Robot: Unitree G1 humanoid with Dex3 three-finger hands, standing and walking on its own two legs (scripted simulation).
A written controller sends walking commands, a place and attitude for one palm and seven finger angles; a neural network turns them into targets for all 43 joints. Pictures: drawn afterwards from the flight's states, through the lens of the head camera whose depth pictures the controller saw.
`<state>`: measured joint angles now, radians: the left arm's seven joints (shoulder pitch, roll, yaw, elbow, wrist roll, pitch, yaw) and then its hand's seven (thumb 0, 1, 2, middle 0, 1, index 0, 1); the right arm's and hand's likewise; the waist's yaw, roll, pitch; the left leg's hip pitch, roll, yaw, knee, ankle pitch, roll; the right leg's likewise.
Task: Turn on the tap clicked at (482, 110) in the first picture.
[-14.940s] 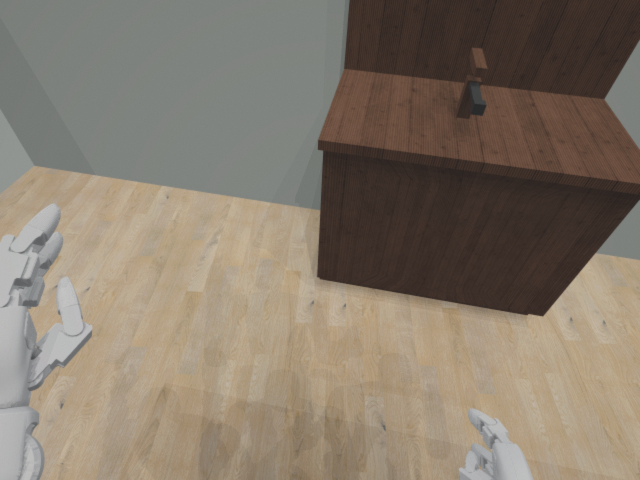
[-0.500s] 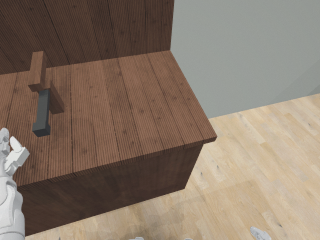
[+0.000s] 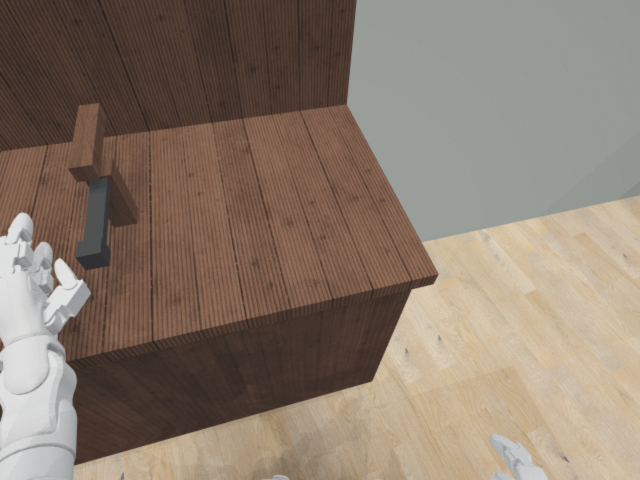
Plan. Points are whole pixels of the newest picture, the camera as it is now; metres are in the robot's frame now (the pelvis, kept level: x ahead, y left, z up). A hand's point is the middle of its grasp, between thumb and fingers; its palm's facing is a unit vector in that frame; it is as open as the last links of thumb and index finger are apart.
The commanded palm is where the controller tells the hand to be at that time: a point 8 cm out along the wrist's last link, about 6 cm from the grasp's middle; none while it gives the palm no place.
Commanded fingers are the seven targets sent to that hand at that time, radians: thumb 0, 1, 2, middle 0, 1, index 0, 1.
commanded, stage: push the lever round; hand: left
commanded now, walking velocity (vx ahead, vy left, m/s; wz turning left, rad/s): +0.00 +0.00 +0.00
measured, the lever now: (93, 253) +0.36 +0.31 +0.07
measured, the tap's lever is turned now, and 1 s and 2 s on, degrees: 0 18 45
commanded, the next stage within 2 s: none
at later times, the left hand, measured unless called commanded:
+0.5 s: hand (102, 284) +0.32 +0.29 +0.06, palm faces +0.55 -0.83 -0.08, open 7.8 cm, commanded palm +0.28 +0.32 +0.06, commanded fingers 0.00 0.90 0.90 -0.15 -0.15 -0.15 -0.15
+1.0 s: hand (141, 273) +0.34 +0.25 +0.06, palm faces +0.64 -0.77 -0.07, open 7.8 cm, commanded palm +0.29 +0.27 +0.06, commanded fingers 0.00 0.90 0.90 -0.15 -0.15 -0.15 -0.15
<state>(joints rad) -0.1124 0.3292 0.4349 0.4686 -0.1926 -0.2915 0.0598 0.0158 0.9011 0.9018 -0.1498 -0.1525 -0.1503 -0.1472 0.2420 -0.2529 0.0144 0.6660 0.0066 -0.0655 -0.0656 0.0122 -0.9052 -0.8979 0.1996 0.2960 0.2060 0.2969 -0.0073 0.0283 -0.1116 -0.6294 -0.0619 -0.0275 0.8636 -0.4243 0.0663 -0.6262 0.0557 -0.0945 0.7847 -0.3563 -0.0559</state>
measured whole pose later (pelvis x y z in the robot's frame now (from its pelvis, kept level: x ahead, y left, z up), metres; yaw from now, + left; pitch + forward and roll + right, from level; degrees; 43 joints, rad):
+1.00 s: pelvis +0.00 -0.02 +0.00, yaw +0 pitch +11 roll -1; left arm -0.16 0.19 0.33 0.46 -0.10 -0.29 0.37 0.02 0.92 0.91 -0.15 -0.15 -0.15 -0.15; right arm 0.22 -0.24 0.01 0.69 -0.02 -0.01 -0.05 0.01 -0.91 -0.90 0.20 0.30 0.20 0.30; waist -0.02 0.04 -0.12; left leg -0.62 -0.05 -0.03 0.86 -0.43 0.04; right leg -0.63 0.07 -0.10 0.80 -0.37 -0.08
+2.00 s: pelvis +0.00 -0.03 +0.00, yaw +1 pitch +12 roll -1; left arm -0.48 0.05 0.29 0.72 0.06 -0.23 0.80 0.01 0.92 0.91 -0.15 -0.15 -0.15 -0.15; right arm 0.18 -0.20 -0.01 0.75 -0.07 0.04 -0.01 0.01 -0.91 -0.90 0.20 0.30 0.20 0.30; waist -0.05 0.03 -0.15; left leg -0.66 -0.05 -0.04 0.87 -0.42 0.03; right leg -0.67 0.06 -0.11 0.82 -0.37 -0.10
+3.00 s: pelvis +0.00 -0.05 -0.01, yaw +1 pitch +17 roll +0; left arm -0.76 0.14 0.46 1.00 0.14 -0.23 0.92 0.02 0.90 0.90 -0.15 -0.15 -0.13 -0.14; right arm 0.27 -0.22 -0.04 0.78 -0.11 0.02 0.05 0.01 -0.91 -0.90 0.20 0.30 0.20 0.30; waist -0.12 0.03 -0.18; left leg -0.77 -0.04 -0.06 0.90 -0.43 0.00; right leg -0.78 0.08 -0.13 0.85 -0.38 -0.12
